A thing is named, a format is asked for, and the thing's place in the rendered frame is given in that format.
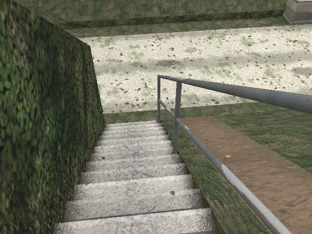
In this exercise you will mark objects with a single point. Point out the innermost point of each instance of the stairs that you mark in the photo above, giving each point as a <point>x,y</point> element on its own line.
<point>134,184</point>

